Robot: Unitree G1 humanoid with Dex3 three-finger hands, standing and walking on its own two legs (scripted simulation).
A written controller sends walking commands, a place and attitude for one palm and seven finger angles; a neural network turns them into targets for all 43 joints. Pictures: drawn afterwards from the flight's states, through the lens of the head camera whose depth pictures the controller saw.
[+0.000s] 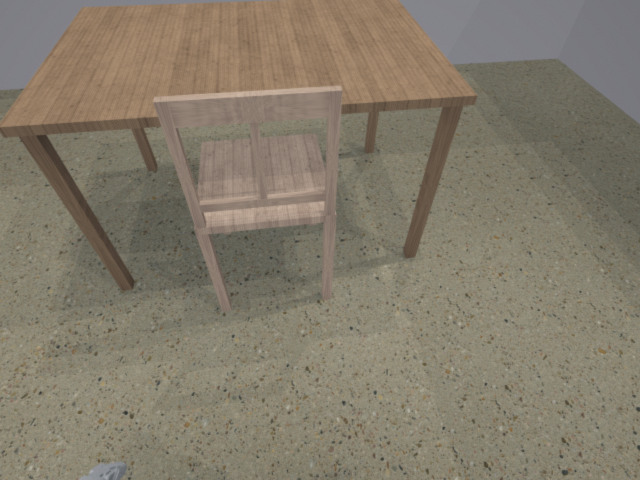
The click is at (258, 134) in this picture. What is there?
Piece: chair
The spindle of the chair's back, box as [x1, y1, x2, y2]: [249, 122, 267, 198]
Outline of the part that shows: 249,123 260,198 267,198 258,122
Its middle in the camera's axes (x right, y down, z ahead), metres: -0.15 -0.19 +0.95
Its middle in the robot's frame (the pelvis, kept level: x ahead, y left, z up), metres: +0.82 +0.19 -0.12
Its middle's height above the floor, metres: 0.65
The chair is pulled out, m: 0.00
